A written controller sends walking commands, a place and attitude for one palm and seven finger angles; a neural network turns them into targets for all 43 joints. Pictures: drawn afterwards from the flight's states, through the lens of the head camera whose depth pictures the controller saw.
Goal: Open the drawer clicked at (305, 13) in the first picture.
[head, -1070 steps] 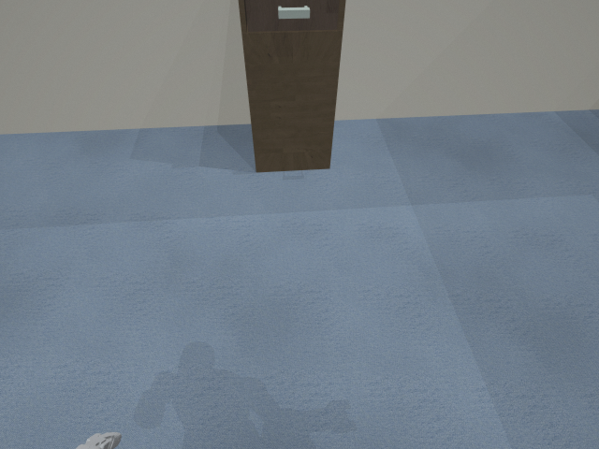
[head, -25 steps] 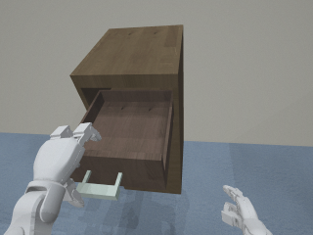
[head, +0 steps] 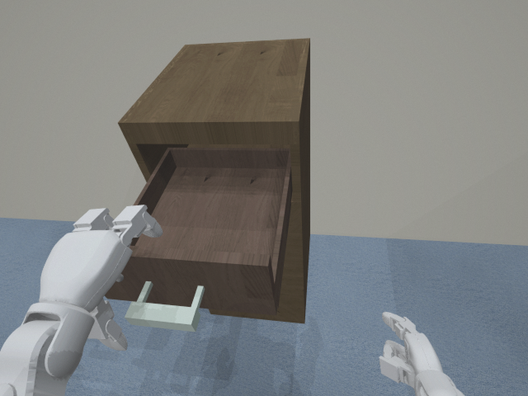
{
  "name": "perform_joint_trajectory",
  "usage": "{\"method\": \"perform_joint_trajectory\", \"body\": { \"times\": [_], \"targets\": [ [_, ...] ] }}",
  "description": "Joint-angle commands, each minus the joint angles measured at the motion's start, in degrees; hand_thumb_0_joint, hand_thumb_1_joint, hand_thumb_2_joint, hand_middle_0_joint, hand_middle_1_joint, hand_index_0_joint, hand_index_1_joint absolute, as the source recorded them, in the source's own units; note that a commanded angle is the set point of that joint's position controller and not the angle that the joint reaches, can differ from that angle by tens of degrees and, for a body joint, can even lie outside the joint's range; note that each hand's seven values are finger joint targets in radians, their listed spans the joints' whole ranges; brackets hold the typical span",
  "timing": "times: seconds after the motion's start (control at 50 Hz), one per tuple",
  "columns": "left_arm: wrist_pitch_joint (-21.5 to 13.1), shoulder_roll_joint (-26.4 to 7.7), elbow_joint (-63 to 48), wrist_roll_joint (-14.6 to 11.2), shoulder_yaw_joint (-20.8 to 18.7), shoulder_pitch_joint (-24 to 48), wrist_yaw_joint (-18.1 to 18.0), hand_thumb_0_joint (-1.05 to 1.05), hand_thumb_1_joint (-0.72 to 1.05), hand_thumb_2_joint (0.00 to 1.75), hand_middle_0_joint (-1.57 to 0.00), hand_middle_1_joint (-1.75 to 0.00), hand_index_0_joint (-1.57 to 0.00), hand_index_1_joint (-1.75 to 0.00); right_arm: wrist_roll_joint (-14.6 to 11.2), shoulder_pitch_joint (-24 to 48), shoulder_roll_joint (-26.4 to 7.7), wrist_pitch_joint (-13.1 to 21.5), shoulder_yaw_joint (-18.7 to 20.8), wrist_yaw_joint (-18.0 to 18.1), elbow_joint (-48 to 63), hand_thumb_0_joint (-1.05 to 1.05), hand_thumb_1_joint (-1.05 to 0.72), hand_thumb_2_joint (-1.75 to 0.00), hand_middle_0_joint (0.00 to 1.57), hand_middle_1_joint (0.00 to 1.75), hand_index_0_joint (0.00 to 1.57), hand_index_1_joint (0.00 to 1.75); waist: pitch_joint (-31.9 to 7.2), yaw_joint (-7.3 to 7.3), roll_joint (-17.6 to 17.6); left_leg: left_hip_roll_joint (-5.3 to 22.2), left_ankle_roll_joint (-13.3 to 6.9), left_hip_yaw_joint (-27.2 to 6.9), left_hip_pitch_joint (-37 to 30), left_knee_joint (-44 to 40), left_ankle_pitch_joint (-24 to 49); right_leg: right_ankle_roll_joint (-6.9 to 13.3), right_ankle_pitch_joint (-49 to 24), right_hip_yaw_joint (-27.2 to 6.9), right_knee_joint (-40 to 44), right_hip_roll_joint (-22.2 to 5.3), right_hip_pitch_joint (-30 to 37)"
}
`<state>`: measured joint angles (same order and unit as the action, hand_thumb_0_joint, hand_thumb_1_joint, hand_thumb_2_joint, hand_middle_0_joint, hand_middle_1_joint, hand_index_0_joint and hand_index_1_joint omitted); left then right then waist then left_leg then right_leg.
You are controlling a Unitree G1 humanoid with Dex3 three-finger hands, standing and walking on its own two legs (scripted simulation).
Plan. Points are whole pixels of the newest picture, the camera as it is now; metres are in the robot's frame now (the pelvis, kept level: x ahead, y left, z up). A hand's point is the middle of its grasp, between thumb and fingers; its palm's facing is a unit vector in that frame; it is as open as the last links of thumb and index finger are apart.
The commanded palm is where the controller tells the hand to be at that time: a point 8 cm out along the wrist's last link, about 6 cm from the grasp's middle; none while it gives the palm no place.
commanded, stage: draw the hand back to the body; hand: left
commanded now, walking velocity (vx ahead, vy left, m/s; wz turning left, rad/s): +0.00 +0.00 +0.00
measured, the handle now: (168, 302) +0.25 +0.21 +0.00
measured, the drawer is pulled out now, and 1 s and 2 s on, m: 0.29 0.29 0.29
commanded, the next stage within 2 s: step back with the hand held close in 1.38 s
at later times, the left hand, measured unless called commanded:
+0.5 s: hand (108, 279) +0.20 +0.22 +0.16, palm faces +0.27 -0.75 -0.61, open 13.7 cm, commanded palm +0.16 +0.26 +0.20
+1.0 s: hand (99, 259) +0.21 +0.23 +0.18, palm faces +0.36 -0.84 -0.41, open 10.2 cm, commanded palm +0.16 +0.28 +0.19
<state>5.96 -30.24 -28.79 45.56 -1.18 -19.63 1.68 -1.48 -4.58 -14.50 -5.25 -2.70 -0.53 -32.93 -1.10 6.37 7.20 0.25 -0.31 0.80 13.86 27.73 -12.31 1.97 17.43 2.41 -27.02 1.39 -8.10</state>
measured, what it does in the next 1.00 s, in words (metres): stands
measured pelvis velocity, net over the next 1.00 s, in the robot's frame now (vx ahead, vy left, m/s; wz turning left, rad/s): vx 0.03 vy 0.01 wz -0.01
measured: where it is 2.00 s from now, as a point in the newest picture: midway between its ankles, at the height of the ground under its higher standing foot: outside the picture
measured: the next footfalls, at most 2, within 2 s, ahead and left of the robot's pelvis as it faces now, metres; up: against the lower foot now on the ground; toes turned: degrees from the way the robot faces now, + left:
none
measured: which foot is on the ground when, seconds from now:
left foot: down 0.00-1.00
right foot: down 0.00-1.00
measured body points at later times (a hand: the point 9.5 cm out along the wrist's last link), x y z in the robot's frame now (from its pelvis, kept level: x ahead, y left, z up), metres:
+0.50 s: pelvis +0.01 +0.01 +0.00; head +0.01 -0.03 +0.45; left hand +0.18 +0.26 +0.19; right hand +0.23 -0.19 -0.08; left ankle +0.03 +0.12 -0.74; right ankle -0.03 -0.09 -0.74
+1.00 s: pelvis +0.03 +0.01 +0.00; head +0.02 -0.02 +0.45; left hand +0.19 +0.27 +0.20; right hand +0.22 -0.21 -0.09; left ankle +0.03 +0.12 -0.74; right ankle -0.03 -0.09 -0.74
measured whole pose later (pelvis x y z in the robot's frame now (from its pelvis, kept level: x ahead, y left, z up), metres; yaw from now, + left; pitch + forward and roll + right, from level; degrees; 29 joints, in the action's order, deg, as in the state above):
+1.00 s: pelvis +0.03 +0.01 +0.00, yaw +0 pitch -2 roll +0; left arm -6.6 -19.6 -31.0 -4.7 -16.7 -32.3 -5.7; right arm -1.3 -10.4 -12.5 5.6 -0.3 3.8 -35.5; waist 0.0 3.1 3.8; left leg -0.2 -0.7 1.4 10.1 26.0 -14.3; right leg 1.4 18.2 1.8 -23.6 0.9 -3.7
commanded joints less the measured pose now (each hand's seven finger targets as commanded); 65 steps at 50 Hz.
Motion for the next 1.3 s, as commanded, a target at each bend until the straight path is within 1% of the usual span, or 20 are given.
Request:
{"method": "perform_joint_trajectory", "body": {
  "times": [0.0, 0.16, 0.18, 0.26, 0.36, 0.38, 0.4, 0.42, 0.44, 0.48, 0.5, 0.6, 0.66, 0.74, 0.78, 0.86, 0.94, 1.08, 1.16, 1.28],
  "targets": [
    [-0.9, -12.1, -10.2, 0.2, -11.0, 5.6, -2.5, 0.0, -0.5, 0.3, -0.3, -1.2, -0.3, -1.2, 0.0, 10.9, -4.8, 3.3, 1.7, 0.3, 10.4, 0.0, -0.9, -0.9, 0.2, 0.3, 0.2, 0.3, -7.6, 0.22, -5.5, -0.9, -1.2, 0.0, -7.3, -0.9, 9.4, -1.3, -10.9, -1.2, 5.8, -1.3, -4.6],
    [-3.5, -13.4, -14.5, -1.7, -13.8, -0.6, -3.2, 0.0, -0.5, 0.3, -0.3, -1.2, -0.3, -1.2, 0.0, 9.3, -5.7, 3.4, 2.4, 0.9, 12.1, 0.0, -0.9, -0.9, 0.2, 0.3, 0.2, 0.3, -7.9, -0.06, -5.8, -0.7, -1.3, 0.2, -7.4, 1.0, 10.9, -1.9, -15.7, -1.0, 4.9, -1.9, -5.7],
    [-3.4, -13.2, -15.2, -2.4, -14.5, -2.0, -3.5, 0.0, -0.5, 0.3, -0.3, -1.2, -0.3, -1.2, -0.4, 11.1, -5.5, 4.0, 2.1, 0.8, 12.4, 0.0, -0.9, -0.9, 0.2, 0.3, 0.2, 0.3, -7.8, 0.02, -3.5, -0.5, -1.2, 0.0, -7.7, 1.6, 10.9, -1.5, -16.2, -1.6, 5.0, -1.5, -5.9],
    [-4.5, -14.0, -15.0, -2.3, -15.7, -3.8, -4.5, 0.0, -0.5, 0.3, -0.3, -1.2, -0.3, -1.2, -0.1, 8.3, -5.7, 3.2, 2.6, 0.9, 12.5, 0.0, -0.9, -0.9, 0.2, 0.3, 0.2, 0.3, -7.4, -0.2, -5.9, -0.4, -1.2, 0.1, -6.7, 1.6, 10.6, -2.0, -15.3, -0.4, 4.4, -1.9, -6.9],
    [-4.8, -14.1, -14.9, -2.8, -16.0, -4.7, -5.0, 0.0, -0.5, 0.3, -0.3, -1.2, -0.3, -1.2, -0.3, 8.1, -5.7, 3.1, 2.9, 1.0, 12.9, 0.0, -0.9, -0.9, 0.2, 0.3, 0.2, 0.3, -7.0, -0.45, -3.9, 0.0, -1.1, -0.2, -6.6, 1.6, 9.4, -1.8, -12.3, 0.2, 4.3, -1.7, -8.2],
    [-9.9, 5.8, -18.7, -42.6, -15.1, 4.0, -6.1, 0.0, -0.47, 0.32, -0.3, -1.18, -0.3, -1.18, -0.8, 4.8, -1.4, 8.4, 2.6, 2.2, 14.0, 0.0, -0.9, -0.9, 0.2, 0.3, 0.2, 0.3, -3.5, -5.85, -5.9, 1.0, -2.2, -0.7, -13.6, 0.7, 5.0, -0.6, -9.5, 0.2, 5.8, -0.5, -8.1],
    [-11.5, 1.8, -6.7, -43.1, -17.6, -5.8, -7.7, 0.0, -0.43, 0.33, -0.29, -1.15, -0.29, -1.15, 0.2, 2.1, -2.9, 10.7, 2.4, 3.3, 10.8, 0.0, -0.9, -0.9, 0.2, 0.3, 0.2, 0.3, -0.7, -4.87, -9.1, 2.3, -1.8, -1.2, -12.0, -0.7, 2.6, -0.5, -6.6, 1.0, 4.9, -0.4, -8.5],
    [-12.8, 3.3, -11.4, -47.0, -17.7, -7.4, -7.9, 0.0, -0.4, 0.34, -0.29, -1.13, -0.29, -1.13, 0.1, 2.5, -2.9, 11.4, 2.4, 4.0, 11.3, 0.0, -0.9, -0.9, 0.2, 0.3, 0.2, 0.3, -2.3, -3.98, -12.0, 2.3, -1.5, -1.9, -11.2, -2.4, 4.6, -0.9, -8.0, 1.3, 5.3, -1.0, -5.8],
    [-14.4, 1.9, -15.1, -48.0, -18.1, -4.4, -8.3, 0.0, -0.36, 0.36, -0.29, -1.11, -0.29, -1.11, 0.1, 3.0, -3.3, 12.5, 2.4, 4.5, 11.3, 0.0, -0.9, -0.9, 0.2, 0.3, 0.2, 0.3, -4.2, -3.95, -11.3, 1.9, -1.6, -1.4, -11.4, -2.6, 5.0, -1.2, -8.9, 1.0, 5.6, -1.4, -4.5],
    [-16.0, -0.9, -17.5, -48.7, -21.2, -4.1, -9.5, 0.0, -0.29, 0.39, -0.29, -1.07, -0.29, -1.07, 0.7, 3.7, -3.2, 14.7, 2.4, 5.3, 9.9, 0.0, -0.9, -0.9, 0.2, 0.3, 0.2, 0.3, -5.1, -2.86, -5.4, 1.6, -1.3, -0.8, -11.7, -2.6, 5.8, -1.1, -9.4, -0.2, 5.8, -1.9, -3.5],
    [-16.8, 1.8, -17.7, -48.7, -18.9, -4.4, -9.5, 0.0, -0.26, 0.4, -0.28, -1.04, -0.28, -1.04, 1.0, 2.5, -2.4, 15.3, 1.9, 5.1, 9.7, 0.0, -0.9, -0.9, 0.2, 0.3, 0.2, 0.3, -4.5, -3.03, -3.7, 1.2, -1.2, -0.8, -10.8, -3.0, 6.4, -0.8, -10.1, 0.1, 6.0, -2.3, -3.1],
    [-17.3, 3.4, -14.8, -49.2, -18.5, -6.1, -9.0, 0.0, -0.08, 0.48, -0.27, -0.93, -0.27, -0.93, 1.1, 2.0, -2.5, 16.4, 2.1, 4.6, 7.7, 0.0, -0.9, -0.9, 0.2, 0.3, 0.2, 0.3, 0.0, -3.02, 0.0, 1.6, -0.6, -1.2, -9.2, -4.1, 8.4, -0.3, -11.3, 0.5, 7.1, -2.0, -2.8],
    [-17.3, 3.2, -16.8, -49.7, -19.1, -7.9, -8.5, 0.0, 0.02, 0.52, -0.26, -0.86, -0.26, -0.86, 0.8, 2.1, -2.5, 16.5, 2.6, 4.0, 8.3, 0.0, -0.9, -0.9, 0.2, 0.3, 0.2, 0.3, -3.5, -2.7, -0.9, 1.9, -0.6, -1.3, -10.6, -3.8, 13.3, -0.3, -15.6, 0.5, 5.7, -2.2, -0.6],
    [-16.9, 3.0, -15.0, -49.9, -20.4, -10.1, -8.1, 0.0, 0.17, 0.58, -0.25, -0.77, -0.25, -0.77, 0.8, 2.1, -2.9, 15.5, 3.3, 3.8, 7.6, 0.0, -0.9, -0.9, 0.2, 0.3, 0.2, 0.3, -3.5, -2.91, -4.5, 2.0, -0.7, -0.8, -10.6, -3.3, 14.6, -0.7, -17.9, 0.9, 6.2, -1.9, -0.8],
    [-16.6, 2.3, -15.9, -50.1, -20.9, -9.4, -8.2, 0.0, 0.23, 0.62, -0.25, -0.73, -0.25, -0.73, 0.5, 2.6, -2.9, 15.5, 3.4, 4.0, 7.6, 0.0, -0.9, -0.9, 0.2, 0.3, 0.2, 0.3, -3.5, -2.98, -3.0, 2.0, -0.5, -0.7, -10.9, -3.2, 15.1, -0.6, -18.2, 0.5, 6.4, -2.1, -0.7],
    [-16.3, 1.8, -15.3, -50.4, -21.9, -9.8, -8.5, 0.0, 0.37, 0.68, -0.24, -0.64, -0.24, -0.64, 0.3, 2.3, -3.0, 14.7, 3.9, 4.3, 7.8, 0.0, -0.9, -0.9, 0.2, 0.3, 0.2, 0.3, -4.7, -3.09, -5.8, 2.0, -0.7, -0.7, -11.3, -3.4, 14.3, -1.0, -18.2, 0.6, 6.3, -2.3, -0.8],
    [-16.0, 1.7, -12.7, -50.3, -22.9, -10.4, -8.7, 0.0, 0.51, 0.74, -0.23, -0.55, -0.23, -0.55, 0.3, 2.3, -3.1, 13.9, 4.2, 4.7, 7.0, 0.0, -0.9, -0.9, 0.2, 0.3, 0.2, 0.3, -3.6, -3.1, -6.3, 1.6, -1.0, -0.3, -11.4, -3.0, 13.8, -1.1, -19.0, 0.7, 7.1, -2.2, -1.5],
    [-15.3, 0.9, -14.2, -50.2, -22.9, -7.5, -8.8, 0.0, 0.76, 0.84, -0.21, -0.39, -0.21, -0.39, 0.2, 2.6, -3.3, 13.5, 4.1, 4.9, 7.2, 0.0, -0.9, -0.9, 0.2, 0.3, 0.2, 0.3, -3.9, -3.25, -3.2, 1.4, -0.8, -0.2, -12.4, -2.9, 15.3, -1.1, -20.5, 0.1, 7.4, -2.5, -1.1],
    [-15.1, 1.3, -14.3, -50.4, -22.3, -7.6, -8.8, 0.0, 0.9, 0.9, -0.2, -0.3, -0.2, -0.3, 0.2, 2.6, -3.2, 13.4, 4.0, 4.8, 7.8, 0.0, -0.9, -0.9, 0.2, 0.3, 0.2, 0.3, -3.7, -3.17, -4.5, 1.4, -0.9, -0.5, -12.5, -3.2, 14.7, -1.3, -19.8, 0.3, 7.2, -2.6, -1.2],
    [-14.9, 0.8, -12.6, -50.5, -23.4, -7.4, -8.8, 0.0, 0.9, 0.9, -0.2, -0.3, -0.2, -0.3, 0.3, 3.3, -3.0, 13.1, 3.9, 4.9, 7.3, 0.0, -0.9, -0.9, 0.2, 0.3, 0.2, 0.3, -2.3, -2.99, -5.2, 1.2, -1.0, -0.2, -11.9, -3.1, 13.5, -1.3, -20.0, -0.1, 8.3, -2.6, -1.4]
  ]
}}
